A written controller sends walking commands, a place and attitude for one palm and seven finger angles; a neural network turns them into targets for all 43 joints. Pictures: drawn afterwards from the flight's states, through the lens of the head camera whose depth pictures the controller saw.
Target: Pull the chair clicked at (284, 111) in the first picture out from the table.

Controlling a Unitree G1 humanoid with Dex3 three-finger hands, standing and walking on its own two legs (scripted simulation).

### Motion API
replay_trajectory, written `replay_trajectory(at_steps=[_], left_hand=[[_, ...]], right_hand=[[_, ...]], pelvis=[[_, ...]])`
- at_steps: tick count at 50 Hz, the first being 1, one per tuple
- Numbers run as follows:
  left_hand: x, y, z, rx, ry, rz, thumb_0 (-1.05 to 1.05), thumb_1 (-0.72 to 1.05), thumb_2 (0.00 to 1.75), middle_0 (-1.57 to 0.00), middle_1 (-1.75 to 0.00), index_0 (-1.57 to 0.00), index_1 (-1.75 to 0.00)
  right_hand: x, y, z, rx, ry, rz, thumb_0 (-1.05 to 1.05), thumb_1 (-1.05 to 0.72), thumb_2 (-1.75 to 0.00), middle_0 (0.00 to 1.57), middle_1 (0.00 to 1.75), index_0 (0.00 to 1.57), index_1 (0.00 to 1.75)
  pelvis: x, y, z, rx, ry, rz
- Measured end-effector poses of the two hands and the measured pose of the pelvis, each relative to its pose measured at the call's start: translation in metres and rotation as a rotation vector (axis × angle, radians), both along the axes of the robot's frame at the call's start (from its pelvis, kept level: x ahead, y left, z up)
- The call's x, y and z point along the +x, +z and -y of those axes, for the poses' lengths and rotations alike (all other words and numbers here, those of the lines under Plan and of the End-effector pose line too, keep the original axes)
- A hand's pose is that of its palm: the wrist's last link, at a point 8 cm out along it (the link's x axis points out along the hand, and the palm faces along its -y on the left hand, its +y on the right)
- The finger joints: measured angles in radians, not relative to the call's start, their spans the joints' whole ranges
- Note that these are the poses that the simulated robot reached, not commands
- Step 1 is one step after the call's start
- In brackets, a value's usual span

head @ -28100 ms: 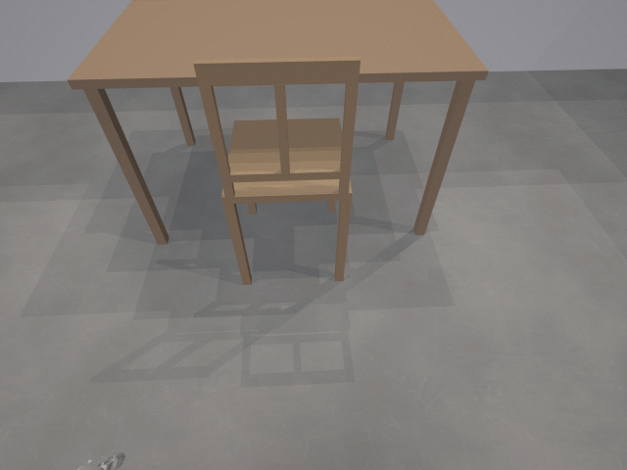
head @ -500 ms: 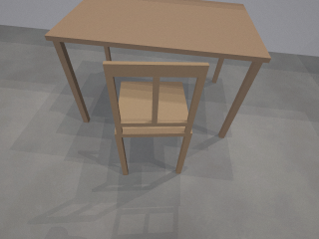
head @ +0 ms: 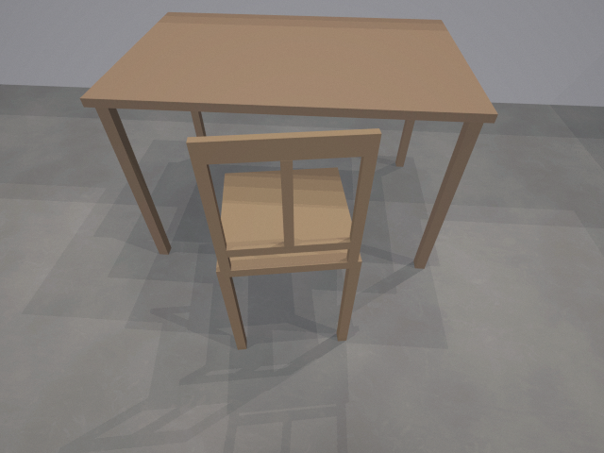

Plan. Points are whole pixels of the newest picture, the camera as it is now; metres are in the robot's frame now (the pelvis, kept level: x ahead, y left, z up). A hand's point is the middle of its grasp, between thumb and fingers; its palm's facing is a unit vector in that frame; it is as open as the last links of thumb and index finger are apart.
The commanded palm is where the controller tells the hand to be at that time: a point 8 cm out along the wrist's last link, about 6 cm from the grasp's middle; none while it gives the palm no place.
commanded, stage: let the arm hang, fingers relaxed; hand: left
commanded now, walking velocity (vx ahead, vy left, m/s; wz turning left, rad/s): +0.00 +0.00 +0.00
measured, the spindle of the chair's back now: (287, 205) +0.65 +0.07 -0.09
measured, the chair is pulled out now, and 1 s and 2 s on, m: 0.16 0.16 0.16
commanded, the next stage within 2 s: look to check the result in 0.16 s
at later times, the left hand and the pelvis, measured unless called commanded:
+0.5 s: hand out of the picture -0.02 +0.15 -0.18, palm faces +0.02 -0.99 -0.16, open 7.4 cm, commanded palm none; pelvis +0.00 +0.00 +0.00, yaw +0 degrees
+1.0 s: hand out of the picture -0.01 +0.14 -0.18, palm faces +0.03 -0.99 -0.17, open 7.4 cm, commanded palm none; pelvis +0.01 -0.01 +0.00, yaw +0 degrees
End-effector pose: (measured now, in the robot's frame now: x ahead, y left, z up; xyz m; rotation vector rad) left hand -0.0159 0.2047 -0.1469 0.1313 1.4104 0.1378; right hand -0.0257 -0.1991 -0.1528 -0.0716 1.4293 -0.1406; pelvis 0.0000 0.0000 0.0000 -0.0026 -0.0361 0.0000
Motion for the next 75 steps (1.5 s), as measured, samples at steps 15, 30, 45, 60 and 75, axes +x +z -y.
replay_trajectory(at_steps=[15, 30, 45, 60, 75], left_hand=[[-0.010, -0.001, 0.005, -0.012, 0.011, -0.036, 0.01, 0.91, 0.90, -0.20, -0.30, -0.20, -0.30], [-0.004, -0.001, 0.009, -0.012, 0.009, -0.030, 0.01, 0.91, 0.90, -0.20, -0.30, -0.20, -0.30], [0.001, 0.000, 0.010, -0.007, 0.011, -0.018, 0.01, 0.91, 0.90, -0.20, -0.30, -0.20, -0.30], [-0.001, -0.001, 0.013, -0.011, 0.016, -0.037, 0.01, 0.91, 0.90, -0.20, -0.30, -0.20, -0.30], [0.023, -0.021, 0.007, -0.025, 0.083, -0.070, 0.01, 0.91, 0.90, -0.20, -0.30, -0.20, -0.30]], right_hand=[[-0.019, 0.002, 0.001, -0.010, -0.025, -0.053, 0.00, -0.91, -0.90, 0.20, 0.30, 0.20, 0.30], [-0.004, 0.001, 0.001, -0.003, -0.021, -0.027, 0.00, -0.91, -0.90, 0.20, 0.30, 0.20, 0.30], [0.005, 0.001, 0.005, -0.006, -0.014, -0.013, 0.00, -0.91, -0.90, 0.20, 0.30, 0.20, 0.30], [-0.001, 0.000, 0.010, -0.009, -0.018, -0.042, 0.00, -0.91, -0.90, 0.20, 0.30, 0.20, 0.30], [0.034, -0.007, 0.020, -0.056, -0.036, -0.079, 0.00, -0.91, -0.90, 0.20, 0.30, 0.20, 0.30]], pelvis=[[0.002, 0.000, 0.001, 0.002, -0.004, -0.009], [0.005, 0.000, 0.003, 0.002, -0.006, -0.011], [0.008, 0.000, 0.006, 0.003, -0.004, -0.009], [0.012, -0.001, 0.008, 0.003, -0.006, -0.010], [0.065, -0.020, 0.007, -0.021, 0.003, -0.034]])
